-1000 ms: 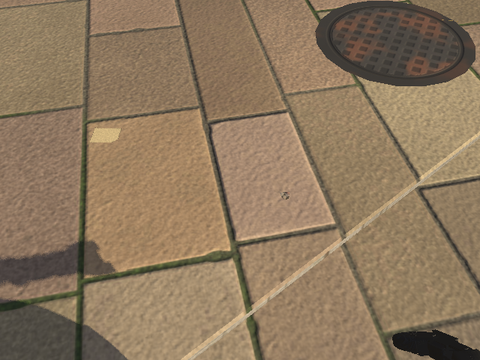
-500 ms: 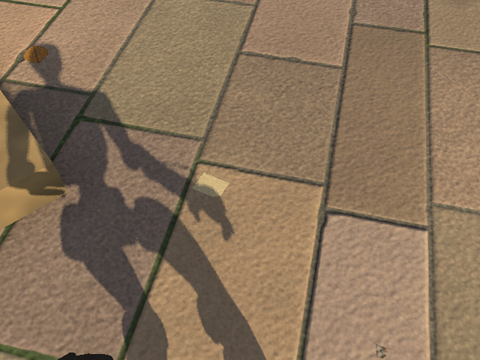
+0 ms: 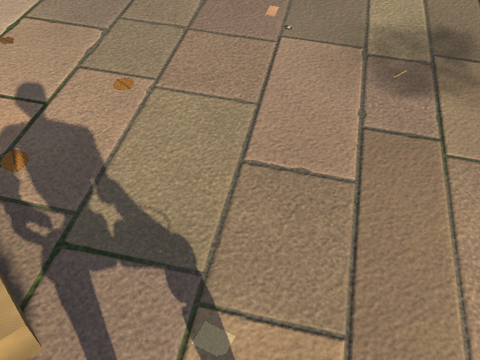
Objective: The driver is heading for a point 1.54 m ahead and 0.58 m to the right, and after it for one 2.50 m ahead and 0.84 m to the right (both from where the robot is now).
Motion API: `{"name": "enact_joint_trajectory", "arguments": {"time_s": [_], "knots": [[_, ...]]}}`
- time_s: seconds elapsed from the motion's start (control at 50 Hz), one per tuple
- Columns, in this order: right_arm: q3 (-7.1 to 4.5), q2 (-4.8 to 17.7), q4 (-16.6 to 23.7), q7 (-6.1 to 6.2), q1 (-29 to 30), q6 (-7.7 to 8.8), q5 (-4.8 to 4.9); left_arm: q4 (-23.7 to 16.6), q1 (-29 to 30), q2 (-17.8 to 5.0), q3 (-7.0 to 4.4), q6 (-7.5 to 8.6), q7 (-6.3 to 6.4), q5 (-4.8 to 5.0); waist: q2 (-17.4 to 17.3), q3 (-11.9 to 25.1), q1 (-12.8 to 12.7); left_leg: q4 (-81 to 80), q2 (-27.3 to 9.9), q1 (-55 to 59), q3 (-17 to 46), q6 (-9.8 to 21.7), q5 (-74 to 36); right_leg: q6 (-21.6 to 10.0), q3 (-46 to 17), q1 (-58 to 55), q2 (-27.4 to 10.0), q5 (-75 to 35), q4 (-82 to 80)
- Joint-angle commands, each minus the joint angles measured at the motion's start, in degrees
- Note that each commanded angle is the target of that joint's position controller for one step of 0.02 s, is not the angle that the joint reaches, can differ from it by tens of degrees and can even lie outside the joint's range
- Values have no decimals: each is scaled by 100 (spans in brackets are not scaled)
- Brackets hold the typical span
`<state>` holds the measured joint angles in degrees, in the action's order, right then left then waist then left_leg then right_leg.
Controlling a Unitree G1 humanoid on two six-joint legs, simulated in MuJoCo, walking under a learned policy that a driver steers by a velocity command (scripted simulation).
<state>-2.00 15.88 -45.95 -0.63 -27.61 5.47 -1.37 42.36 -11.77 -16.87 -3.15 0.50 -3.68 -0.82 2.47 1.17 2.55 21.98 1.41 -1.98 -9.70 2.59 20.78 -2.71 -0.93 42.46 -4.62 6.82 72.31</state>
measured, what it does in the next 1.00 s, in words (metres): walks ahead, turning right: right foot, then left foot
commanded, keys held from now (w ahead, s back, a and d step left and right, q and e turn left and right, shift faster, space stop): w+e+shift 0.72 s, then w+shift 0.08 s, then w+q+shift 0.20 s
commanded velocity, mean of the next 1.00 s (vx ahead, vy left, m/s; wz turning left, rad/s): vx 1.00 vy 0.00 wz -0.74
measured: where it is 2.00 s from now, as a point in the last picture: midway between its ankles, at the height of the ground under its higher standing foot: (389, 127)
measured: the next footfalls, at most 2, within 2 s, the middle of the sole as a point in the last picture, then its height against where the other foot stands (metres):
right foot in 0.20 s outside the picture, level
left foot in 0.62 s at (249, 266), level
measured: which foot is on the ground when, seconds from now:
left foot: down 0.00-0.20, up 0.22-0.60, down 0.62-1.00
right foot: up 0.00-0.18, down 0.20-0.62, up 0.64-1.00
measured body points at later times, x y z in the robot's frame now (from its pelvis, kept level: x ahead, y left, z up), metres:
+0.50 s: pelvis +0.45 -0.07 +0.00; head +0.48 -0.08 +0.45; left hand +0.54 +0.21 -0.12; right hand +0.62 -0.35 -0.04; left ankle +0.71 +0.04 -0.67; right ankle +0.34 -0.05 -0.73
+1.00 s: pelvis +0.84 -0.26 -0.01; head +0.86 -0.29 +0.44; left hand +1.19 -0.35 -0.03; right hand +0.56 -0.36 -0.13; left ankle +0.79 -0.03 -0.73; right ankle +0.89 -0.47 -0.70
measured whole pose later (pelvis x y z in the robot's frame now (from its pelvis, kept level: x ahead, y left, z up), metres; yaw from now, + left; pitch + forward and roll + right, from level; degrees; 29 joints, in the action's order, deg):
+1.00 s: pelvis +0.84 -0.26 -0.01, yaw -45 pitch +3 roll +1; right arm -1.8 16.5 -53.2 -1.2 -34.8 5.4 -0.9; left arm 31.6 5.6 -16.4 1.3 2.3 -4.9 -2.5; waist 1.5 0.1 7.8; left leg 7.6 -0.9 10.5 -6.1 -2.0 20.6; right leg -5.4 0.4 39.0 -1.5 4.6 38.9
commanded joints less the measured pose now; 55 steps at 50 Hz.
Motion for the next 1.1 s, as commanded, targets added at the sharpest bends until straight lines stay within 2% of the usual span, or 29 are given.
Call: {"name": "enact_joint_trajectory", "arguments": {"time_s": [0.02, 0.06, 0.12, 0.18, 0.2, 0.22, 0.24, 0.26, 0.3, 0.34, 0.42, 0.46, 0.54, 0.58, 0.6, 0.62, 0.64, 0.66, 0.68, 0.72, 0.8, 0.86, 0.94, 0.98, 1.02, 1.04, 1.06, 1.08, 1.1], "knots": [[-47, 312, 328, 41, 496, 241, 17, -414, 474, -25, 46, -6, -76, 23, -572, -759, -265, -1401, -1130, -141, 141, -70, -3436, -94, 229, 492, -33, -662, -646], [-42, 352, 207, 116, 419, 214, 20, -549, 909, -14, 116, 21, -140, 19, -471, -796, -228, -1544, -941, 46, -361, -170, -3791, -274, 720, 145, 118, -940, -1671], [-124, 858, 88, 263, 278, 171, 14, -670, 978, -111, 164, 12, -173, 22, -674, -507, -421, -936, -1127, 487, -668, -313, -7226, -626, 1406, -1136, 698, -918, -2863], [-294, 1332, 294, 403, 1047, -92, -103, 26, -1642, -832, -132, -19, -10, 29, -1077, 688, -1801, 2104, -1496, 391, -410, -251, -8831, -1048, 1015, -3585, 1045, -102, -3002], [-327, 1354, 398, 335, 1396, -170, -88, 362, -2684, -1108, -316, 6, 116, 45, -663, 963, -2266, 4411, -1125, -511, -389, -157, -7037, -1315, 483, -4875, 960, 96, -3622], [-124, 490, 483, 166, 1758, -96, -171, 409, -2113, -1297, -445, -71, 235, 206, 808, 208, -1726, 6678, 126, -2590, -132, -170, -274, -1377, -336, -5312, 610, 68, -3585], [9, 265, 1213, 109, 901, 36, -15, 85, -1499, -1963, -544, -128, 248, -35, 1448, 1177, -680, 8058, 394, -4630, 944, -428, 763, -2672, -3471, -6683, -565, 148, -4350], [70, 526, 1267, 115, 1131, 203, -79, -165, -1333, -1742, -555, -124, 281, -9, 368, 1438, -934, 7757, 96, -5044, 1616, -315, 373, -2761, -4737, -6641, -999, 1677, -5601], [72, 666, 1250, 110, 1605, 254, -133, 48, -1118, -976, -362, -11, 352, -21, -877, -107, -397, 6281, -460, -4603, 1629, -311, -126, -2106, -4001, -4540, -674, 1604, -6083], [135, 585, 1209, 106, 1569, -20, -317, 48, -932, -853, -273, 191, 383, 13, -1007, -524, -34, 5614, -699, -3910, 1568, -494, -1, -1912, -3106, -3121, -177, 633, -6081], [300, 293, 1707, -19, 2662, -207, -231, -1, -914, -925, -272, 390, 342, 61, -623, -803, -208, 3359, -833, -3056, 1073, -697, -1019, -1617, -2076, -1752, 538, -336, -6350], [378, 121, 1820, -67, 3104, -189, -108, 49, -1067, -977, -315, 383, 305, 107, -319, -642, -509, 2220, -590, -2543, 913, -636, -2152, -1296, -1875, -1913, 743, -1145, -6201], [321, 340, 1877, -8, 3311, -129, -24, 120, -1290, -1137, -398, 354, 309, 127, 24, -267, -759, 1038, -219, -2081, 1014, -458, -2500, -974, -2161, -3153, 496, -2426, -5583], [128, 776, 1637, 95, 2481, -87, -12, 68, -1115, -1355, -447, 363, 329, 73, 24, 358, -336, 795, 64, -985, 1114, -343, -1748, -712, -2244, -3576, 492, -3605, -4419], [0, 1009, 1410, 169, 1474, -54, 13, 6, -815, -1526, -476, 386, 298, 56, -14, 864, 306, 723, -20, 134, 1139, -265, -1402, -594, -2148, -3307, 618, -3577, -3253], [-180, 1362, 1140, 290, 141, -27, -70, -117, -547, -1204, -391, 463, 283, 33, -219, 1494, 910, 994, -694, 1619, 1645, -112, -322, -534, -1885, -2462, 811, -2570, -1681], [-272, 1671, 995, 362, -503, -16, -302, -339, -616, -164, -123, 506, 322, 76, -1583, 1912, 791, 561, -2352, 2889, 3694, 75, 1435, -506, -1255, -863, 1306, 2288, 81], [-368, 1867, 1079, 285, 237, -64, -289, -623, -1167, -285, -19, 438, 319, 238, -2701, 2327, 145, -654, -3002, 2776, 6512, 609, 2602, -463, -807, 142, 1206, 2142, 978], [-266, 1126, 1256, 249, 1010, -106, -226, -407, -649, -702, -72, 303, 350, 43, -1392, 1255, 169, -818, -2562, 1790, 5662, 592, 3212, -465, -638, 403, 707, 1381, 1035], [-141, 627, 1046, 189, 1165, -119, -182, -452, -142, -749, -111, 169, 178, -95, -448, 334, 67, -734, -2043, 516, 3681, 385, 1116, -338, -430, 148, 342, 920, 569], [-63, 368, 356, 52, 622, 124, -15, -844, 246, -185, 105, -12, -46, -184, -729, -257, -237, -1141, -1671, -377, 2249, 339, -525, -232, -597, 211, 87, 758, 108], [-89, 585, 179, -3, 563, 222, -27, -1180, 854, -284, 187, 44, -55, -187, -679, -616, -360, -1590, -1499, -741, 1581, 509, -1237, -146, -745, 262, 293, 124, -1091], [-146, 929, -67, -50, 251, 156, 96, -1351, 1653, -284, 337, 196, -189, -161, -480, -935, -250, -2295, -1309, -1157, 1072, 581, -2885, -234, 459, -1306, 309, -683, -3133], [-206, 1256, -195, -53, 95, 118, 65, -1282, 1631, -390, 312, 242, -102, -161, -558, -723, -298, -1772, -1348, -460, 946, 585, -4731, -304, 523, -1792, 524, -341, -3521], [-261, 1569, -304, 11, 36, 57, 64, -904, 344, -715, 146, 302, 84, -218, -841, 225, -965, 191, -1376, -145, 875, 480, -6686, -400, 460, -3370, 885, 411, -3727], [-248, 1545, -274, 23, 179, 34, 111, -565, -766, -940, 15, 330, 202, -274, -819, 774, -1563, 1785, -1128, -972, 810, 388, -5798, -421, 195, -4873, 620, 358, -3939], [-113, 886, -98, -2, 41, 33, 65, -393, -1575, -1461, -145, 357, 348, -402, 46, 1596, -1581, 3929, -631, -2218, 840, 407, -2357, -408, -1362, -6236, -858, 2182, -4044], [-7, 255, 177, -31, -469, 16, 253, -497, -1479, -1768, -222, 352, 405, -439, 1159, 2419, -1025, 5665, -86, -3613, 1311, 396, 684, -662, -4060, -6852, -2188, 3693, -5042], [-131, 769, 213, -2, 223, -46, 218, -470, -1164, -1356, -174, 328, 401, -305, 428, 1683, -1091, 5941, -300, -4102, 1505, 466, 46, -593, -4024, -6060, -1937, 3598, -5557]]}}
